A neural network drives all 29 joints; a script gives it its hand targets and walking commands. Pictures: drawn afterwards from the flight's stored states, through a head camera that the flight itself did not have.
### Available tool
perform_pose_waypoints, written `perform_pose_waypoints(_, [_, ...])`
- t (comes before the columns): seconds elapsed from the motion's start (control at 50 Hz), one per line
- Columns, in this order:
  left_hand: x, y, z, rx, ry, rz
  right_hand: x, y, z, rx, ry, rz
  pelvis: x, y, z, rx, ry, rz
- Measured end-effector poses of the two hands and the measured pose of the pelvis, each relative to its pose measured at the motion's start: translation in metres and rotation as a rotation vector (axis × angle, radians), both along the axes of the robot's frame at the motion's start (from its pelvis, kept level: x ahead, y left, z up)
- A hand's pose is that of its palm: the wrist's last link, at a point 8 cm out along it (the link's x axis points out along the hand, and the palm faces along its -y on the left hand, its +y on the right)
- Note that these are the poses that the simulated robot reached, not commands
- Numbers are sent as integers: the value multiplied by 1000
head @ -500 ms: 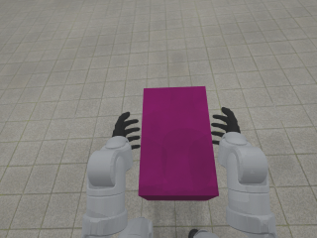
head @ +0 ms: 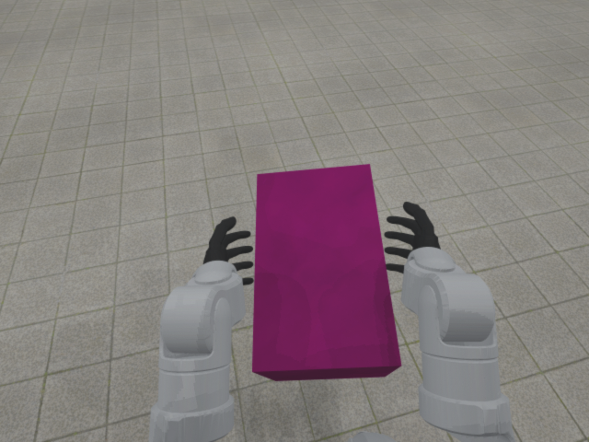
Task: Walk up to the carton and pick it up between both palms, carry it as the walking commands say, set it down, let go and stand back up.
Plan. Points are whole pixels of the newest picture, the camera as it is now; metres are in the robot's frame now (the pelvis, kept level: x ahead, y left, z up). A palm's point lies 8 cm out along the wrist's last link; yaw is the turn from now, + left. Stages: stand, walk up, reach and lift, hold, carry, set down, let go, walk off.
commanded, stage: carry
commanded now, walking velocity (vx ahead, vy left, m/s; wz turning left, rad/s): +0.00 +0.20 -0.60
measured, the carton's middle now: (321, 276) +0.35 +0.00 +0.00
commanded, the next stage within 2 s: none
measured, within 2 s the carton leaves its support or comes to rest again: neither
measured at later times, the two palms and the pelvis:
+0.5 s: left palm (254, 278) +0.29 +0.09 +0.10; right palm (469, 336) +0.23 -0.15 +0.10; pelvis -0.04 +0.06 +0.00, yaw -16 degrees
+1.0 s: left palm (239, 270) +0.29 +0.11 +0.10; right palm (450, 348) +0.21 -0.12 +0.10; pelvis -0.03 +0.10 -0.01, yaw -22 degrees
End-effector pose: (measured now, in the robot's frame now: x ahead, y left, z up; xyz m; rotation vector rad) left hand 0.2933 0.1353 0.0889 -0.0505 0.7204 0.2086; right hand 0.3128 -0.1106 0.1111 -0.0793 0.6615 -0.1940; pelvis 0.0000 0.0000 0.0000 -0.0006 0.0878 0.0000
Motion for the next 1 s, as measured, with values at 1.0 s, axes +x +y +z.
perform_pose_waypoints(1.0, [0, -26, 10, 58, -31, -394, -101, -13, -11, 50, -27, -401, -27, 102, -8, -14, -20, -378])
